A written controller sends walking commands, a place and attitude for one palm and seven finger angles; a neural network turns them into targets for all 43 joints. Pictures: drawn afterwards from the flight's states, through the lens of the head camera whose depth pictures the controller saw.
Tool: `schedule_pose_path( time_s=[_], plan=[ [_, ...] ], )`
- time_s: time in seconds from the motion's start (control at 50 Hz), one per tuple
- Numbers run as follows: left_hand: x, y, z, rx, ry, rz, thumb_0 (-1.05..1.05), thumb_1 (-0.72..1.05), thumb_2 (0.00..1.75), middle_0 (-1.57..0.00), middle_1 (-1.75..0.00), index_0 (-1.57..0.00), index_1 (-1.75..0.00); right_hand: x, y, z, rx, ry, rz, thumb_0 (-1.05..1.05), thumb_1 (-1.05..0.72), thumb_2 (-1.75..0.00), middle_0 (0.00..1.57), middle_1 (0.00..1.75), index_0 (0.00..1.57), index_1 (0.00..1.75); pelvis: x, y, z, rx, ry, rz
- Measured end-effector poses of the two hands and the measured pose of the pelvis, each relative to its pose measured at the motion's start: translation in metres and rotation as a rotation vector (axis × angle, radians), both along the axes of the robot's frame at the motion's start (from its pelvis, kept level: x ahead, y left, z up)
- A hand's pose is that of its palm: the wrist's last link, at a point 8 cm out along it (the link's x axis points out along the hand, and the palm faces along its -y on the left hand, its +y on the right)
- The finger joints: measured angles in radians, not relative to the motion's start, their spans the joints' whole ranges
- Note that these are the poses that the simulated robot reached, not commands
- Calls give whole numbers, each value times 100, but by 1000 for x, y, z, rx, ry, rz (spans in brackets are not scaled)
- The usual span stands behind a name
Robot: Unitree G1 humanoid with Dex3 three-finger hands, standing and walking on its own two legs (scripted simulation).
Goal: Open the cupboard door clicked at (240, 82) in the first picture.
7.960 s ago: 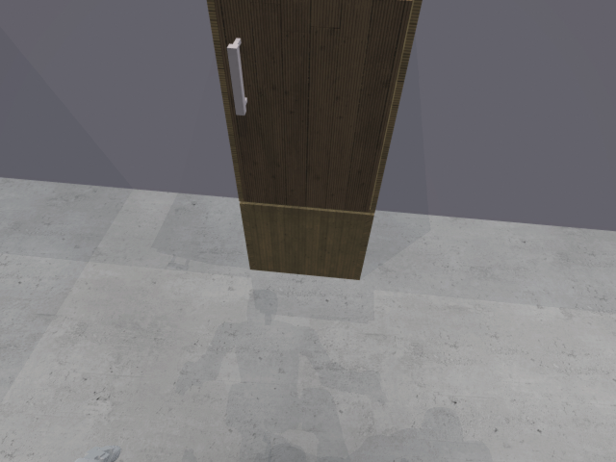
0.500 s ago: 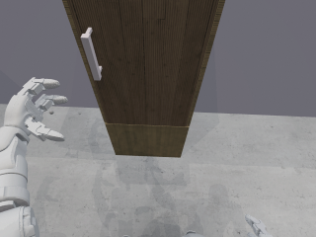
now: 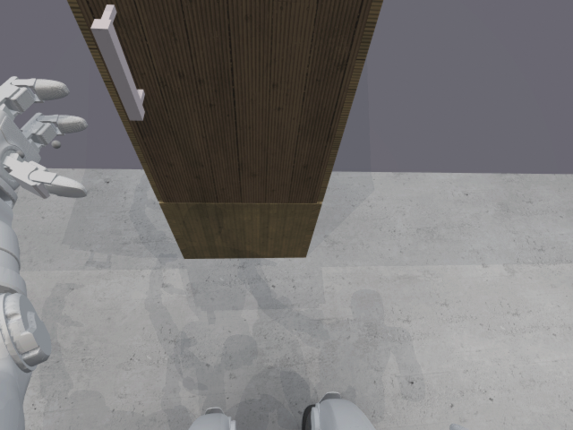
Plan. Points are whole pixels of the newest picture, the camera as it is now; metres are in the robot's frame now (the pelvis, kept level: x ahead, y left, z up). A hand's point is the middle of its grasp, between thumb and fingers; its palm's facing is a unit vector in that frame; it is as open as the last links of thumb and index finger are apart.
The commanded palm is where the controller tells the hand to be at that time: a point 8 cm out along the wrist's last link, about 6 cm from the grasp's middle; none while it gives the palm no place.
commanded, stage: move the hooked fingers beside the handle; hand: left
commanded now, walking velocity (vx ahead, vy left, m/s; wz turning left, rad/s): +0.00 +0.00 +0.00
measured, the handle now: (124, 67) +0.62 +0.23 +0.10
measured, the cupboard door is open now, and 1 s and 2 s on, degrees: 0 0 0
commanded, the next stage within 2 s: slide the fingers in behind the handle in 1.38 s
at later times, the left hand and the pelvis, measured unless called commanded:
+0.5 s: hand (69, 97) +0.53 +0.28 +0.12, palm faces -0.01 -1.00 +0.00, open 14.0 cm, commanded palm +0.52 +0.33 +0.11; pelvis +0.01 +0.01 -0.01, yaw -1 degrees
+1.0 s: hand (74, 93) +0.56 +0.29 +0.10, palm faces +0.00 -1.00 -0.01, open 14.0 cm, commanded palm +0.54 +0.32 +0.10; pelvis +0.02 +0.01 -0.01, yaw -2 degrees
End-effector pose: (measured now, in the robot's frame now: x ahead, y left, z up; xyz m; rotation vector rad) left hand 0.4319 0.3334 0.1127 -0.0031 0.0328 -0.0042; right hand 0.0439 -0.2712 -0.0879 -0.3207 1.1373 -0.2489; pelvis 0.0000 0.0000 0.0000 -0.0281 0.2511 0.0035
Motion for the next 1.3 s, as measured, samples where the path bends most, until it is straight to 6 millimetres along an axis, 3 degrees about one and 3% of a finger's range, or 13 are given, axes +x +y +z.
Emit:
schedule_pose_path(
  time_s=[0.4, 0.62, 0.86, 1.3],
  plan=[
    [67, -1, 4, 10, 4, -3, -1, -50, 30, -30, -120, -30, -120, -58, 15, -2, 7, 226, -114, 0, -91, -89, 20, 30, 21, 30, 8, 9, -5, -18, 88, -16],
    [92, 5, 7, 10, 21, -3, -1, -50, 30, -30, -120, -30, -120, -73, 21, 1, 1, 308, -138, 0, -91, -89, 20, 30, 21, 30, 11, 12, -8, -31, 126, -11],
    [102, 6, -9, 6, 37, -1, -1, -50, 30, -30, -120, -30, -120, -71, 26, 2, 10, 331, -152, 0, -91, -89, 20, 30, 21, 30, 17, 14, -11, -38, 152, -21],
    [92, 2, -4, 7, 16, 12, -1, -50, 30, -30, -120, -30, -120, -41, 23, -3, 32, 263, -120, 0, -91, -89, 20, 30, 21, 30, 23, 11, -8, -39, 128, -15]
  ],
)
